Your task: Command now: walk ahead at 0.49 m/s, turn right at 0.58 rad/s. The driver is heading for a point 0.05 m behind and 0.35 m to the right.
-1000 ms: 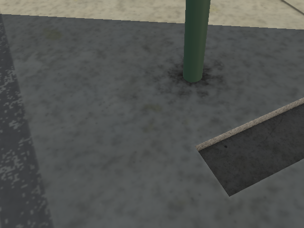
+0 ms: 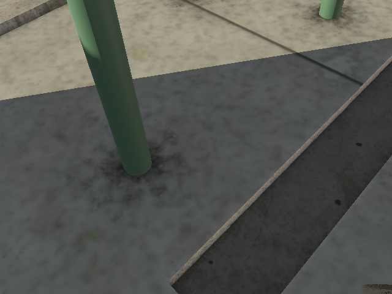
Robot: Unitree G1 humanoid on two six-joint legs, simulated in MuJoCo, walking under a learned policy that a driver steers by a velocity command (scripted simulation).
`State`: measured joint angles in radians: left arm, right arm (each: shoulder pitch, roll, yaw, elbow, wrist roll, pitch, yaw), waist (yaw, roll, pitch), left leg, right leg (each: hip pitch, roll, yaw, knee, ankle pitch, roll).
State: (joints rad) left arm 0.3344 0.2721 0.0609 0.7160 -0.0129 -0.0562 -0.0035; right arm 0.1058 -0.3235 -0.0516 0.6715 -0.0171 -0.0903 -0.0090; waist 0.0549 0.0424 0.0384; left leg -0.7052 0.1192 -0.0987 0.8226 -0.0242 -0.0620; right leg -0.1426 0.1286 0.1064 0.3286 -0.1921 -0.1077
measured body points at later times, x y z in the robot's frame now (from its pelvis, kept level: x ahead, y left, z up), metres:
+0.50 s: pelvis +0.20 +0.04 -0.01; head +0.25 +0.02 +0.44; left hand +0.43 +0.27 -0.10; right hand +0.26 -0.27 -0.12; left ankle +0.29 +0.14 -0.75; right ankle +0.21 -0.10 -0.70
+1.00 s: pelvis +0.25 +0.00 -0.01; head +0.25 -0.03 +0.44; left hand +0.53 +0.15 -0.08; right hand +0.22 -0.33 -0.11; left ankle +0.32 +0.12 -0.72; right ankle +0.21 -0.10 -0.75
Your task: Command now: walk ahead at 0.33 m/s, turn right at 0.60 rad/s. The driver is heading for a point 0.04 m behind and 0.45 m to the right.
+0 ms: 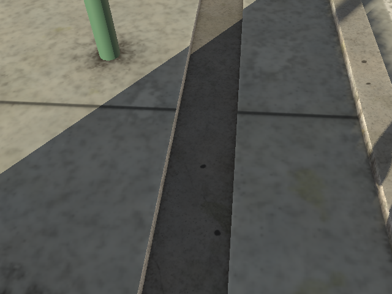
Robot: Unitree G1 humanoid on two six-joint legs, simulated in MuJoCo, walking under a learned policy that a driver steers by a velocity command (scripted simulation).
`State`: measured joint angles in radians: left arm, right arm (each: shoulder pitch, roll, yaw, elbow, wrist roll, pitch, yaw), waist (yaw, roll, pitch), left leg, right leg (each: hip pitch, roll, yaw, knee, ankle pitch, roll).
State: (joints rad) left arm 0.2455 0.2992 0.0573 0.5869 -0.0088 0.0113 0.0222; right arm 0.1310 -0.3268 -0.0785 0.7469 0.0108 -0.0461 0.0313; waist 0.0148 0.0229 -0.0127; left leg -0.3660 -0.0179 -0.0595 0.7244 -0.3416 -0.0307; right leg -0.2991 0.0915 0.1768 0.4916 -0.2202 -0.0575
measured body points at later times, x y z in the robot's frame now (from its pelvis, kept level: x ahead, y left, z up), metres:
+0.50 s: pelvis +0.18 -0.04 -0.02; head +0.23 -0.05 +0.42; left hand +0.49 +0.09 -0.09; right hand +0.06 -0.30 -0.14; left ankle +0.01 +0.14 -0.73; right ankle +0.29 -0.17 -0.74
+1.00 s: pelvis +0.41 -0.11 -0.02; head +0.44 -0.12 +0.43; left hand +0.67 +0.07 -0.13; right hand +0.43 -0.43 -0.10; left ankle +0.56 -0.09 -0.74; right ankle +0.28 -0.17 -0.71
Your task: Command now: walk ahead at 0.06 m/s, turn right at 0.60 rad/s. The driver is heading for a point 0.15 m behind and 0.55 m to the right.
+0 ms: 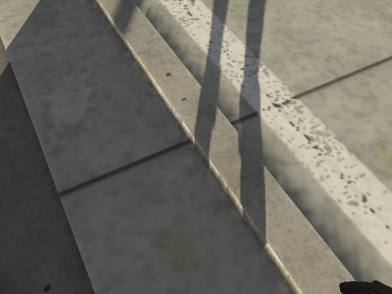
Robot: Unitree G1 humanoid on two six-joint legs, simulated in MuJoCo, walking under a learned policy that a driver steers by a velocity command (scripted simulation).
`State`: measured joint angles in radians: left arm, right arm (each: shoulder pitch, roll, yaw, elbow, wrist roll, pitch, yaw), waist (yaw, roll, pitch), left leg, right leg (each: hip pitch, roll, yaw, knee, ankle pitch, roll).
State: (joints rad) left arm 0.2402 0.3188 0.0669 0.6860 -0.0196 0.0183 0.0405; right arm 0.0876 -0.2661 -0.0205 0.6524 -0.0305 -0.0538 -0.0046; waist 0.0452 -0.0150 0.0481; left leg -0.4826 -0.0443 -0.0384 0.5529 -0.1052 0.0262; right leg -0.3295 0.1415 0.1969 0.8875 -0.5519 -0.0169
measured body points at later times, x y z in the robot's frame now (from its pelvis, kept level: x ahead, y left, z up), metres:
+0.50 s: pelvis +0.06 -0.04 +0.02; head +0.05 -0.07 +0.47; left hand +0.18 +0.22 -0.07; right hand +0.14 -0.34 -0.09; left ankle +0.13 +0.10 -0.66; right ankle +0.00 -0.12 -0.72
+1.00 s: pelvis +0.17 -0.04 +0.02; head +0.21 -0.06 +0.47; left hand +0.34 +0.21 -0.10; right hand +0.26 -0.35 -0.08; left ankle +0.27 +0.04 -0.72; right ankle +0.10 -0.16 -0.65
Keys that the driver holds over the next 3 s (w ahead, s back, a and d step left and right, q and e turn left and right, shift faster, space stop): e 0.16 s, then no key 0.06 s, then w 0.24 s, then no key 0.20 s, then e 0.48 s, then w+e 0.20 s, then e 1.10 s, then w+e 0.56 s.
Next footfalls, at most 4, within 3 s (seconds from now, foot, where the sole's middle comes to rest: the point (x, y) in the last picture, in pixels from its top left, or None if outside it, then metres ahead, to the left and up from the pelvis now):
0.38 right None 0.04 -0.13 -0.76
0.78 left None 0.31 0.03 -0.76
1.18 right None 0.17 -0.19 -0.76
1.66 left None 0.45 -0.13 -0.76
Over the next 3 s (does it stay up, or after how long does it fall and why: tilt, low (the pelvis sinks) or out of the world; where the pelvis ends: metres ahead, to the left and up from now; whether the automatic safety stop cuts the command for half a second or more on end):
stays up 0.32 -0.33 0.01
